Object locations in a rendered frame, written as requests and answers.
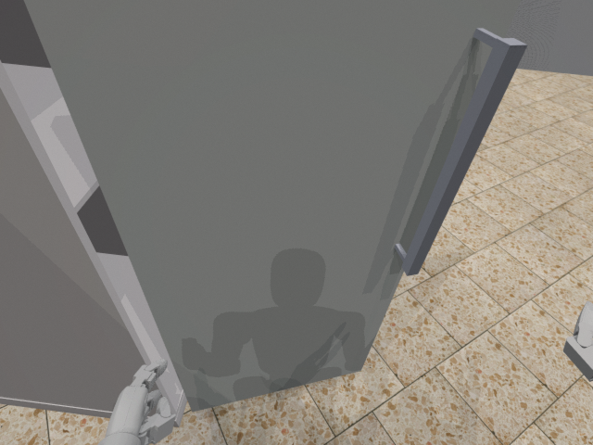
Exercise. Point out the handle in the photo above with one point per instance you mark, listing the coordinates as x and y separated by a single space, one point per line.
503 61

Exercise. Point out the fridge door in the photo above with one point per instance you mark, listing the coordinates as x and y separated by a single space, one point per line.
261 159

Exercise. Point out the robot left hand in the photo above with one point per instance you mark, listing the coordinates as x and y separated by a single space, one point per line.
135 403

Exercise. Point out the robot right hand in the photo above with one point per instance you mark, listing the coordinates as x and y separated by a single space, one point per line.
579 348

